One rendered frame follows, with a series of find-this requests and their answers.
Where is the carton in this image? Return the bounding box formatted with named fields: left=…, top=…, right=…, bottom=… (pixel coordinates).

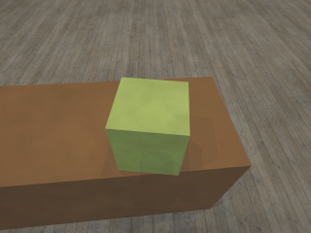
left=105, top=77, right=190, bottom=176

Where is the pedestal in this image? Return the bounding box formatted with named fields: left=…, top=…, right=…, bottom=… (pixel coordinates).
left=0, top=77, right=252, bottom=230

